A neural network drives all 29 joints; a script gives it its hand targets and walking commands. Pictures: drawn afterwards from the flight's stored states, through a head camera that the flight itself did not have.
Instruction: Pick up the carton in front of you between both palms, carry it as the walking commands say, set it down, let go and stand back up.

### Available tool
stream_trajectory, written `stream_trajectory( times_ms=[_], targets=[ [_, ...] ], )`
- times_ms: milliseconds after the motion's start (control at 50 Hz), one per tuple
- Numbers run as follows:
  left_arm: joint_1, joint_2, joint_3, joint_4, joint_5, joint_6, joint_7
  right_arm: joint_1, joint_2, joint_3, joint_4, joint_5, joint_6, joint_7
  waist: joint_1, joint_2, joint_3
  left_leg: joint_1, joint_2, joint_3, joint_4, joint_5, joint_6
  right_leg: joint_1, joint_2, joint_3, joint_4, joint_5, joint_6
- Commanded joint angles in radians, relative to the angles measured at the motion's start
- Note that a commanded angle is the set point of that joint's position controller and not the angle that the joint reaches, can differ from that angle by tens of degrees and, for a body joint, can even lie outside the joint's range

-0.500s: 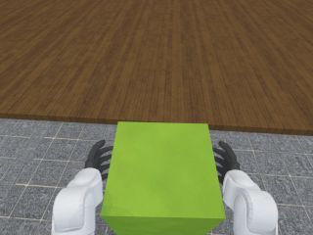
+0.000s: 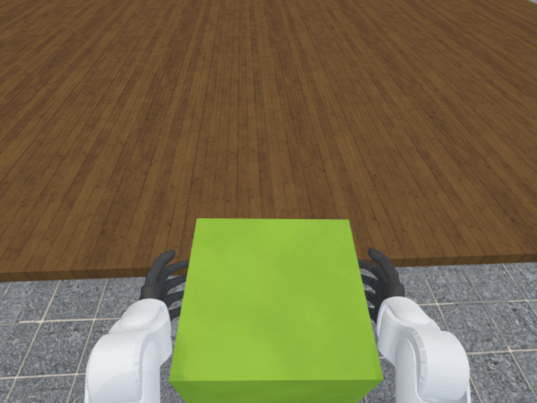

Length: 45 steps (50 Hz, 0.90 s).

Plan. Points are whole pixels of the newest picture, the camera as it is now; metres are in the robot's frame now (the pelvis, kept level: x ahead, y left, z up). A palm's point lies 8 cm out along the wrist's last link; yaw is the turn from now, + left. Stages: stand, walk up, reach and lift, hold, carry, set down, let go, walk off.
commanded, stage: carry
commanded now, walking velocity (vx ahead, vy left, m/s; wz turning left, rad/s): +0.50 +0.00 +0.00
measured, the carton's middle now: (271, 325) +0.24 -0.01 +0.01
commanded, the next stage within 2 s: none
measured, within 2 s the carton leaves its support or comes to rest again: neither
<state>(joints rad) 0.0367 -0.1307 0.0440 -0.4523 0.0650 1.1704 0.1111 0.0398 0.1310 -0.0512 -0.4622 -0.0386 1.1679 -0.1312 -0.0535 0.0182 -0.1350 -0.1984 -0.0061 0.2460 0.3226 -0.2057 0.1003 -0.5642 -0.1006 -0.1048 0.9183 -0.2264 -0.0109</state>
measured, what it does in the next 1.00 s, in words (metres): walks ahead: right foot, then left foot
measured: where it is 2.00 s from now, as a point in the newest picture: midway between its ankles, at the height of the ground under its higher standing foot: (246, 184)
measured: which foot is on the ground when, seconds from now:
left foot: down 0.00-0.32, up 0.34-0.76, down 0.78-1.00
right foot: up 0.00-0.28, down 0.30-0.80, up 0.82-1.00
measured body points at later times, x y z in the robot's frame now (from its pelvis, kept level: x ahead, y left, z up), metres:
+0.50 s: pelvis +0.34 -0.04 -0.01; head +0.36 -0.05 +0.44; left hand +0.61 +0.14 +0.12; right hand +0.65 -0.16 +0.11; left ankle +0.28 +0.09 -0.65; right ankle +0.37 -0.10 -0.75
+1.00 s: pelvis +0.67 +0.03 -0.02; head +0.76 +0.04 +0.42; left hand +1.06 +0.17 +0.08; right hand +1.05 -0.13 +0.09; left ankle +0.69 +0.08 -0.75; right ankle +0.64 -0.10 -0.61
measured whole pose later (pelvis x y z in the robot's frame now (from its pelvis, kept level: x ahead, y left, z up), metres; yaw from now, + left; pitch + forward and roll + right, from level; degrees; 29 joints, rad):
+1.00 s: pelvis +0.67 +0.03 -0.02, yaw +2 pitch +6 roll -1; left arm -0.63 -0.12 0.33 -0.17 0.03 1.13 0.18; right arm -0.61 0.11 -0.30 -0.17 0.02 1.11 -0.20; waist -0.07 0.00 0.10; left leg -0.39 -0.01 0.16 0.55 -0.27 0.11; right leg -0.72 -0.03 -0.03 1.45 -0.40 -0.07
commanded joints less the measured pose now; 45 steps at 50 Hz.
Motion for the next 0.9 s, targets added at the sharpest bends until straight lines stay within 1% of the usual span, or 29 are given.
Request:
stream_trajectory(
  times_ms=[0,60,100,180,200,220,240,260,280,300,320,340,360,380,400,420,500,580,680,700,720,740,760,780,800,820,840,860,880],
  targets=[
    [-0.344,-0.784,-0.592,-0.074,-0.195,-0.032,-0.081,-0.410,0.769,0.663,-0.094,0.285,-0.016,0.142,0.041,0.068,-0.068,0.160,0.280,-0.270,-0.237,-0.019,0.024,-0.090,-0.016,-0.012,-0.159,0.111,0.019],
    [-0.381,-0.772,-0.628,-0.141,-0.234,-0.026,-0.073,-0.385,0.746,0.641,-0.120,0.276,-0.014,0.133,0.038,0.098,-0.036,0.227,0.246,-0.196,-0.211,0.136,0.009,-0.120,-0.001,-0.049,-0.239,0.183,0.026],
    [-0.405,-0.748,-0.647,-0.187,-0.264,-0.015,-0.068,-0.373,0.721,0.624,-0.143,0.267,-0.008,0.120,0.035,0.105,-0.013,0.273,0.237,-0.165,-0.183,0.255,0.016,-0.140,0.008,-0.071,-0.268,0.195,0.022],
    [-0.465,-0.679,-0.655,-0.275,-0.323,0.017,-0.053,-0.393,0.655,0.595,-0.217,0.268,0.014,0.081,0.028,0.113,0.042,0.331,0.229,-0.131,-0.133,0.446,0.032,-0.129,0.044,-0.129,-0.350,0.180,-0.016],
    [-0.465,-0.656,-0.647,-0.283,-0.331,0.026,-0.047,-0.395,0.635,0.589,-0.232,0.268,0.023,0.069,0.030,0.118,0.037,0.335,0.227,-0.114,-0.105,0.528,0.026,-0.079,0.055,-0.139,-0.375,0.192,-0.030],
    [-0.466,-0.633,-0.635,-0.289,-0.337,0.035,-0.040,-0.402,0.611,0.584,-0.247,0.271,0.031,0.058,0.034,0.131,0.009,0.341,0.223,-0.090,-0.048,0.674,0.014,0.002,0.080,-0.161,-0.394,0.199,-0.041],
    [-0.455,-0.602,-0.618,-0.289,-0.335,0.043,-0.031,-0.413,0.581,0.578,-0.266,0.273,0.039,0.048,0.043,0.148,-0.043,0.344,0.217,-0.063,0.047,0.815,0.000,0.113,0.121,-0.194,-0.399,0.179,-0.047],
    [-0.459,-0.577,-0.600,-0.286,-0.333,0.049,-0.021,-0.432,0.552,0.573,-0.280,0.278,0.048,0.038,0.061,0.145,-0.111,0.309,0.196,-0.008,0.210,0.878,-0.024,0.286,0.167,-0.232,-0.438,0.156,-0.051],
    [-0.470,-0.551,-0.581,-0.289,-0.331,0.055,-0.012,-0.466,0.522,0.571,-0.292,0.285,0.056,0.030,0.082,0.097,-0.193,0.173,0.166,0.001,0.416,0.716,-0.049,0.520,0.123,-0.173,-0.456,0.107,-0.057],
    [-0.495,-0.515,-0.556,-0.283,-0.322,0.061,-0.003,-0.508,0.505,0.578,-0.311,0.300,0.068,0.022,0.106,-0.092,-0.325,-0.137,0.095,-0.037,0.744,0.390,-0.088,0.821,-0.173,0.269,-0.470,-0.086,-0.176],
    [-0.489,-0.511,-0.542,-0.258,-0.329,0.063,0.003,-0.531,0.483,0.575,-0.323,0.308,0.076,0.020,0.132,-0.325,-0.335,-0.400,-0.070,-0.108,0.997,-0.227,-0.104,0.907,-0.322,0.657,-0.651,-0.027,-0.290],
    [-0.518,-0.522,-0.543,-0.273,-0.338,0.069,0.004,-0.568,0.514,0.582,-0.297,0.316,0.079,0.017,0.109,-0.250,-0.293,-0.488,0.002,-0.236,1.146,-0.242,-0.071,0.877,-0.318,0.562,-0.643,0.098,-0.282],
    [-0.559,-0.547,-0.552,-0.270,-0.349,0.068,0.004,-0.594,0.531,0.570,-0.280,0.314,0.079,0.018,0.107,-0.166,-0.283,-0.501,0.042,-0.256,1.145,-0.206,-0.047,0.808,-0.284,0.461,-0.615,0.205,-0.255],
    [-0.620,-0.570,-0.560,-0.264,-0.353,0.066,0.002,-0.627,0.551,0.562,-0.257,0.310,0.075,0.020,0.094,-0.061,-0.252,-0.477,0.087,-0.269,1.067,-0.147,-0.035,0.714,-0.256,0.360,-0.614,0.236,-0.212],
    [-0.677,-0.585,-0.568,-0.246,-0.355,0.064,-0.002,-0.650,0.558,0.550,-0.219,0.296,0.071,0.021,0.081,-0.034,-0.230,-0.446,0.115,-0.275,0.986,-0.100,-0.032,0.632,-0.226,0.291,-0.639,0.186,-0.175],
    [-0.723,-0.586,-0.566,-0.220,-0.357,0.060,-0.005,-0.681,0.555,0.541,-0.187,0.278,0.067,0.018,0.082,-0.048,-0.229,-0.411,0.114,-0.256,0.934,-0.068,-0.034,0.583,-0.204,0.236,-0.659,0.126,-0.152],
    [-0.848,-0.520,-0.517,-0.074,-0.338,0.053,0.001,-0.788,0.513,0.477,-0.017,0.210,0.054,-0.012,0.078,-0.114,-0.165,-0.466,0.110,-0.199,0.741,-0.002,-0.055,0.509,-0.176,0.128,-0.708,0.047,-0.178],
    [-0.939,-0.499,-0.442,0.061,-0.311,0.046,0.026,-0.900,0.500,0.417,0.104,0.195,0.048,-0.046,0.098,-0.120,-0.099,-0.511,0.094,-0.137,0.493,0.111,-0.065,0.547,-0.128,0.051,-0.682,0.207,-0.178],
    [-1.089,-0.517,-0.364,0.199,-0.269,0.023,0.053,-1.077,0.524,0.355,0.216,0.200,0.032,-0.056,0.111,-0.163,-0.094,-0.412,0.051,-0.080,0.326,0.178,-0.030,0.608,-0.106,-0.011,-0.600,0.388,-0.148],
    [-1.126,-0.528,-0.353,0.225,-0.263,0.017,0.056,-1.114,0.530,0.344,0.239,0.201,0.026,-0.055,0.093,-0.167,-0.106,-0.356,0.036,-0.075,0.301,0.169,-0.016,0.611,-0.106,-0.024,-0.555,0.489,-0.135],
    [-1.159,-0.542,-0.348,0.245,-0.257,0.011,0.059,-1.142,0.533,0.332,0.263,0.202,0.020,-0.055,0.058,-0.169,-0.140,-0.265,0.001,-0.046,0.286,0.142,-0.007,0.616,-0.100,-0.048,-0.462,0.628,-0.117],
    [-1.189,-0.557,-0.344,0.260,-0.257,0.006,0.061,-1.153,0.537,0.322,0.293,0.201,0.013,-0.054,0.007,-0.135,-0.205,-0.093,-0.043,-0.010,0.229,0.145,-0.006,0.594,-0.068,-0.098,-0.288,0.686,-0.084],
    [-1.219,-0.564,-0.338,0.269,-0.253,0.002,0.064,-1.160,0.542,0.309,0.313,0.198,0.007,-0.052,-0.042,-0.050,-0.287,0.122,-0.040,-0.011,0.185,0.119,-0.018,0.506,-0.022,-0.117,-0.061,0.563,-0.055],
    [-1.250,-0.568,-0.328,0.277,-0.242,0.000,0.069,-1.143,0.552,0.291,0.331,0.196,0.004,-0.052,-0.059,0.093,-0.324,0.284,0.164,-0.305,0.207,0.136,-0.016,0.310,0.022,-0.070,0.183,0.276,-0.036],
    [-1.201,-0.598,-0.310,0.306,-0.238,0.001,0.070,-1.196,0.540,0.297,0.340,0.198,-0.004,-0.056,-0.024,0.379,-0.440,0.510,0.372,-0.808,0.048,0.127,0.153,-0.015,0.197,0.023,0.463,-0.253,-0.005],
    [-1.276,-0.604,-0.310,0.284,-0.238,-0.008,0.073,-1.210,0.599,0.315,0.333,0.228,-0.008,-0.051,-0.020,0.287,-0.457,0.540,0.383,-0.814,0.033,0.108,0.189,-0.106,0.145,0.126,0.593,-0.247,-0.035],
    [-1.309,-0.646,-0.311,0.275,-0.242,-0.014,0.071,-1.263,0.657,0.346,0.294,0.261,-0.019,-0.040,-0.035,0.200,-0.422,0.505,0.352,-0.731,0.077,0.200,0.186,-0.175,0.113,0.133,0.627,-0.219,-0.051],
    [-1.323,-0.684,-0.313,0.265,-0.244,-0.024,0.069,-1.309,0.702,0.373,0.253,0.293,-0.029,-0.027,-0.029,0.087,-0.388,0.461,0.332,-0.645,0.109,0.302,0.154,-0.207,0.086,0.129,0.608,-0.197,-0.057],
    [-1.320,-0.711,-0.317,0.263,-0.239,-0.036,0.066,-1.348,0.736,0.399,0.219,0.316,-0.040,-0.015,-0.025,0.057,-0.383,0.441,0.316,-0.587,0.121,0.336,0.140,-0.243,0.068,0.124,0.583,-0.192,-0.062]
  ],
)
